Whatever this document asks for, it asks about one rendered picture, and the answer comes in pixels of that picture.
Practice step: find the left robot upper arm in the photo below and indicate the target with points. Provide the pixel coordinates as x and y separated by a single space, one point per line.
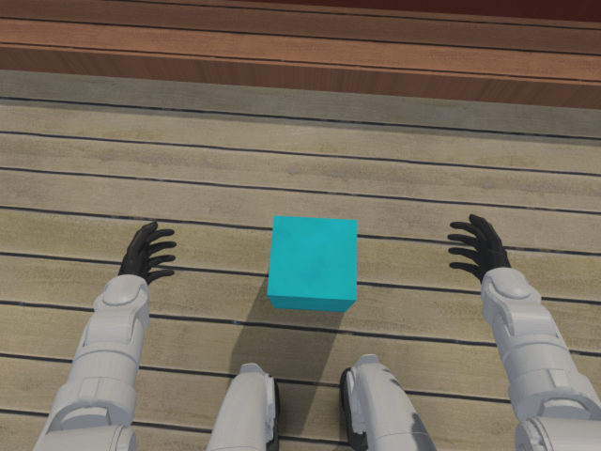
106 438

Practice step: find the left robot forearm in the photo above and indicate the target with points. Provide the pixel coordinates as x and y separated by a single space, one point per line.
100 387

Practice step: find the carton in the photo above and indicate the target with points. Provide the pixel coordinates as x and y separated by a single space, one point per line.
313 264

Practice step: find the right robot forearm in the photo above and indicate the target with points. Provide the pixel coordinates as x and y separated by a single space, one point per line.
544 380

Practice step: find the right robot foot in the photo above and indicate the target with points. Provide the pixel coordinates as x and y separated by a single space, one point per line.
357 440

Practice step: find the robot left thigh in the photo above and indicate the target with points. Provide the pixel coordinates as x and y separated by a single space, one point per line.
240 424

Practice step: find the robot left hand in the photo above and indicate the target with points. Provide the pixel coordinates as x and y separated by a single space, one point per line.
137 261

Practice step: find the robot right hand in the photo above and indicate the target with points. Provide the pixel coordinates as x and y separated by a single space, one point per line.
490 255

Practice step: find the right robot upper arm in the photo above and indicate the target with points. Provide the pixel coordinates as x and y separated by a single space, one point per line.
557 434

